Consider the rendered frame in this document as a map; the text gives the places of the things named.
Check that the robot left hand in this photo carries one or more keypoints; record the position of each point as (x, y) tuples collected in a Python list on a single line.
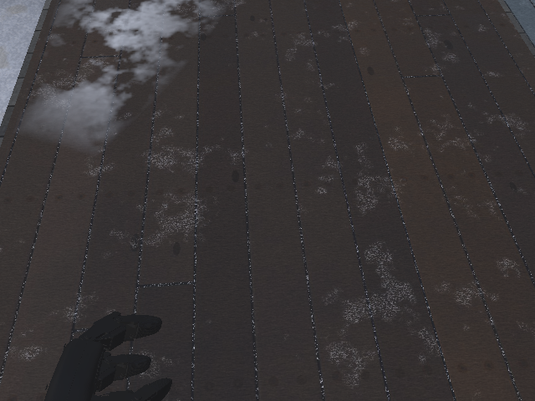
[(85, 367)]

